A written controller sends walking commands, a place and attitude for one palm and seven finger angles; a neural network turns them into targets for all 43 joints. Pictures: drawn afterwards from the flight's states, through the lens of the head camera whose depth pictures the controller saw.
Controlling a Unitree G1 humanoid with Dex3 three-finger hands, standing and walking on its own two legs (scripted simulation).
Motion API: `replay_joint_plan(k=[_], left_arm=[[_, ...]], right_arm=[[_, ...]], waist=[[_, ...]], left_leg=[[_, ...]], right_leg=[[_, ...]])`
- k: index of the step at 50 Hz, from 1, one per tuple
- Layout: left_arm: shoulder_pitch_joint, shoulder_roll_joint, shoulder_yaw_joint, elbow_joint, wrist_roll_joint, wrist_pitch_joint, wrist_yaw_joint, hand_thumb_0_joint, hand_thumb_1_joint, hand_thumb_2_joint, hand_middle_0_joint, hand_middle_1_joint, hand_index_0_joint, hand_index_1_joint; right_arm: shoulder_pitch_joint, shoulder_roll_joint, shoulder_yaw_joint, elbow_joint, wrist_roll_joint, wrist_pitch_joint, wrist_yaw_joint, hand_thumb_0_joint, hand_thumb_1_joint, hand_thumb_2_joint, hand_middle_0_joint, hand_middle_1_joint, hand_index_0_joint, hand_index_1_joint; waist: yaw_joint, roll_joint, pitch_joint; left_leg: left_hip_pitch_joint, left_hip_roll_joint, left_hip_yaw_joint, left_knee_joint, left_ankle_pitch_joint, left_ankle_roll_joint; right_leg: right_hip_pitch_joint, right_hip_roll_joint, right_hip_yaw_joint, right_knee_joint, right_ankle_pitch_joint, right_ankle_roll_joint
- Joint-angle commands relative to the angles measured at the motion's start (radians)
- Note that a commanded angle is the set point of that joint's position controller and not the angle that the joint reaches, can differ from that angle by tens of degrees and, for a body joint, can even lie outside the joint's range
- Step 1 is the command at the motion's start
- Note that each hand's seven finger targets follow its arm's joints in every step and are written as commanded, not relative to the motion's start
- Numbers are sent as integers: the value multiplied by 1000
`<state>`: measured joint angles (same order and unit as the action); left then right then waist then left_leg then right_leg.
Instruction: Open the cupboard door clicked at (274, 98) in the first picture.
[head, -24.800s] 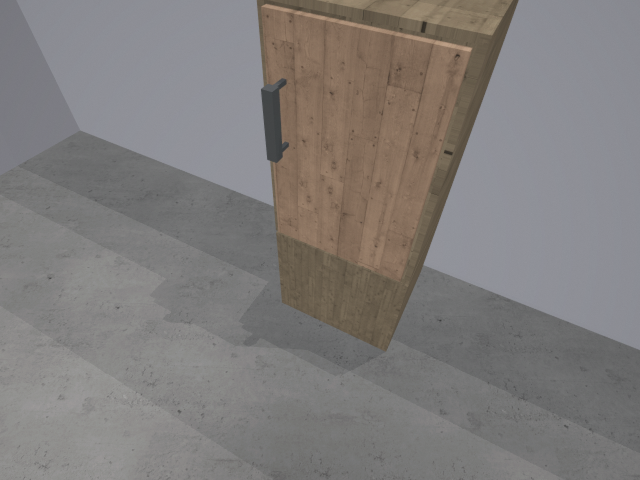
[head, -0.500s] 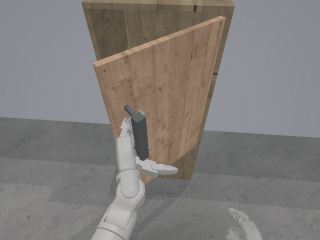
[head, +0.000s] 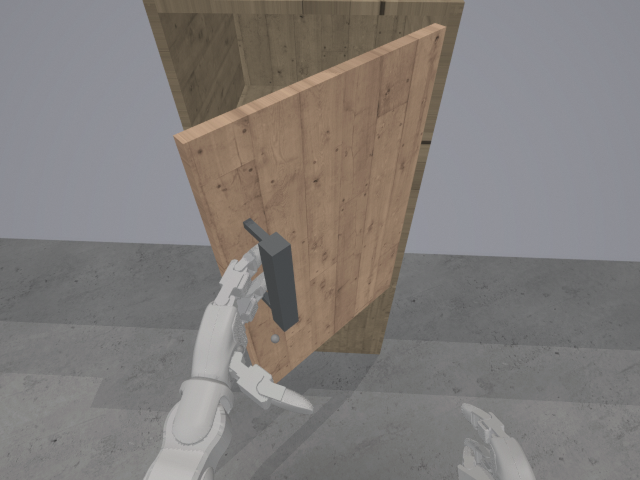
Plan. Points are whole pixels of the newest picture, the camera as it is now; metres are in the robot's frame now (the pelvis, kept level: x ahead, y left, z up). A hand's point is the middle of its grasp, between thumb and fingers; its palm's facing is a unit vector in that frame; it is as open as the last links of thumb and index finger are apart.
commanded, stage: slide the hand sideways off the handle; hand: left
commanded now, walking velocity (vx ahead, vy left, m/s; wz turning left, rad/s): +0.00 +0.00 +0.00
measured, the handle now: (270, 276) +0.35 +0.08 +0.08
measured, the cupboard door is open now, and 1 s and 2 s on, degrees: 45 45 45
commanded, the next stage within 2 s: draw the hand back to the body in 0.64 s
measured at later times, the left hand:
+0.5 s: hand (228, 376) +0.22 +0.11 +0.08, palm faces -0.02 -1.00 -0.04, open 16.2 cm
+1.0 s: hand (173, 391) +0.19 +0.16 +0.10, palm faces -0.03 -1.00 -0.05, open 16.3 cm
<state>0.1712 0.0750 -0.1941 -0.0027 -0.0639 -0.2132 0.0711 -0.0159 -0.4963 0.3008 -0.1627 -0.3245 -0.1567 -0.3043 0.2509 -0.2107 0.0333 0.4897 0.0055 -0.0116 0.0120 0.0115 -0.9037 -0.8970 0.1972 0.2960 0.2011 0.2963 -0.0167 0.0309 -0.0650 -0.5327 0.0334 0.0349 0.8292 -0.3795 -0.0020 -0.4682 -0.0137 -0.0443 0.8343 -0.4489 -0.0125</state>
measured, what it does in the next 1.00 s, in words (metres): stands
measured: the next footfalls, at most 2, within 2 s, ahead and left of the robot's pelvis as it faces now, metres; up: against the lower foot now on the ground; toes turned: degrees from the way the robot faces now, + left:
none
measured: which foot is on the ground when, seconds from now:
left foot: down 0.00-1.00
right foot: down 0.00-1.00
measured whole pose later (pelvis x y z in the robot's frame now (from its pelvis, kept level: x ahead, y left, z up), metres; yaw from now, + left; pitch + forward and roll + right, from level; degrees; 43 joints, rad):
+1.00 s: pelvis +0.00 +0.00 -0.01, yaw +1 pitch +5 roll -1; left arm 0.52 0.22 0.07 -0.31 -0.26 -0.20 -0.19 -0.02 -0.50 0.30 -0.15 -0.30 -0.15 -0.30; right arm 0.28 -0.22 0.03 0.46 0.05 -0.13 -0.05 0.01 -0.90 -0.90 0.20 0.30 0.20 0.30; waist 0.00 0.06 -0.11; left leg -0.58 0.04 -0.01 0.90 -0.42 -0.01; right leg -0.48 0.00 -0.08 0.87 -0.48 -0.02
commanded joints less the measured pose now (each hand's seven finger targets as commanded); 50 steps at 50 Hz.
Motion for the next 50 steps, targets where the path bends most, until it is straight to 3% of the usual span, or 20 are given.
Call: replay_joint_plan(k=[1, 5, 9, 12, 15, 18, 20, 22, 25, 28, 34, 36, 37, 40, 43, 45, 46, 50], left_arm=[[-92, 21, 63, -296, -18, -70, -17, 0, -500, 300, -150, -300, -150, -300], [-31, 56, 101, -327, -33, -71, -44, 0, -500, 300, -150, -300, -150, -300], [47, 62, 111, -367, -46, -69, -74, 0, -500, 300, -150, -300, -150, -300], [132, 104, 167, -392, -64, -74, -98, 0, -500, 300, -150, -300, -150, -300], [195, 118, 187, -409, -80, -83, -127, 0, -500, 300, -150, -300, -150, -300], [208, 129, 196, -450, -94, -101, -151, 0, -500, 300, -150, -300, -150, -300], [236, 139, 210, -447, -109, -110, -172, 0, -500, 300, -150, -300, -150, -300], [279, 144, 221, -462, -124, -122, -196, 0, -500, 300, -150, -300, -150, -300], [283, 173, 252, -441, -144, -130, -231, 0, -500, 300, -150, -300, -150, -300], [299, 202, 297, -440, -172, -139, -262, 0, -500, 300, -150, -300, -150, -300], [251, 200, 288, -444, -200, -150, -294, 0, -500, 300, -150, -300, -150, -300], [260, 194, 277, -442, -197, -147, -292, 0, -500, 300, -150, -300, -150, -300], [235, 178, 248, -449, -193, -143, -290, 0, -500, 300, -150, -300, -150, -300], [263, 254, 328, -490, -190, -127, -264, 0, -500, 300, -150, -300, -150, -300], [311, 241, 346, -502, -198, -96, -255, 0, -500, 300, -150, -300, -150, -300], [308, 238, 337, -512, -200, -75, -252, 0, -500, 300, -150, -300, -150, -300], [319, 220, 321, -527, -201, -65, -255, 0, -500, 300, -150, -300, -150, -300], [299, 251, 349, -534, -207, -25, -262, 0, -500, 300, -150, -300, -150, -300]], right_arm=[[-102, -96, -40, -172, 0, -66, -16, 0, -900, -900, 200, 300, 200, 300], [-87, -100, -43, -171, 1, -77, -23, 0, -900, -900, 200, 300, 200, 300], [-82, -98, -43, -184, 3, -84, -26, 0, -900, -900, 200, 300, 200, 300], [-76, -98, -46, -189, 3, -90, -29, 0, -900, -900, 200, 300, 200, 300], [-67, -101, -48, -194, 6, -95, -33, 0, -900, -900, 200, 300, 200, 300], [-64, -104, -50, -199, 7, -105, -37, 0, -900, -900, 200, 300, 200, 300], [-56, -107, -51, -197, 8, -113, -40, 0, -900, -900, 200, 300, 200, 300], [-58, -108, -53, -202, 10, -121, -44, 0, -900, -900, 200, 300, 200, 300], [-56, -116, -55, -194, 13, -125, -52, 0, -900, -900, 200, 300, 200, 300], [-61, -118, -57, -191, 18, -132, -61, 0, -900, -900, 200, 300, 200, 300], [-62, -125, -58, -187, 24, -153, -71, 0, -900, -900, 200, 300, 200, 300], [-71, -124, -58, -190, 26, -162, -73, 0, -900, -900, 200, 300, 200, 300], [-69, -125, -54, -194, 25, -166, -71, 0, -900, -900, 200, 300, 200, 300], [-75, -124, -58, -196, 28, -171, -75, 0, -900, -900, 200, 300, 200, 300], [-85, -111, -52, -199, 35, -170, -74, 0, -900, -900, 200, 300, 200, 300], [-92, -114, -48, -201, 38, -172, -75, 0, -900, -900, 200, 300, 200, 300], [-96, -113, -45, -206, 39, -175, -74, 0, -900, -900, 200, 300, 200, 300], [-94, -122, -39, -195, 38, -184, -81, 0, -900, -900, 200, 300, 200, 300]], waist=[[13, -57, -178], [11, -77, -182], [15, -56, -181], [24, -68, -199], [17, -88, -181], [12, -48, -183], [6, -83, -177], [12, -64, -194], [1, -98, -161], [9, -79, -165], [-3, -63, -143], [6, -40, -136], [-2, -39, -128], [29, -29, -179], [43, -2, -159], [36, -28, -138], [37, -1, -132], [29, -24, -92]], left_leg=[[139, -32, -35, -107, 167, 22], [126, -37, -36, -90, 184, 24], [121, -41, -33, -75, 220, 23], [110, -45, -27, -61, 240, 24], [90, -46, -28, -49, 245, 26], [82, -50, -30, -32, 231, 24], [68, -50, -35, -19, 228, 25], [59, -53, -33, -9, 225, 23], [21, -54, -40, 4, 196, 24], [2, -56, -42, 18, 174, 20], [-3, -52, -51, 24, 136, 22], [-3, -50, -53, 18, 128, 22], [1, -50, -56, 13, 117, 24], [26, -45, -57, -10, 124, 26], [45, -43, -55, -40, 137, 23], [48, -39, -61, -55, 125, 25], [58, -40, -59, -63, 122, 24], [67, -35, -69, -85, 88, 26]], right_leg=[[8, 28, -6, -135, 277, -10], [18, 29, -2, -128, 309, -6], [18, 26, -2, -110, 376, -1], [45, 21, 12, -108, 434, 4], [48, 20, 16, -106, 465, 12], [24, 16, 21, -97, 460, 16], [29, 12, 31, -99, 480, 22], [33, 5, 39, -92, 500, 28], [21, 1, 56, -104, 464, 34], [14, -6, 75, -110, 430, 36], [-42, 1, 67, -116, 316, 30], [-52, 7, 60, -114, 262, 20], [-68, 9, 52, -115, 233, 18], [-31, 18, 43, -115, 201, 7], [-16, 26, 15, -114, 227, 3], [-16, 31, 5, -124, 205, 3], [-21, 32, 1, -127, 204, 4], [-31, 38, -8, -154, 153, 4]])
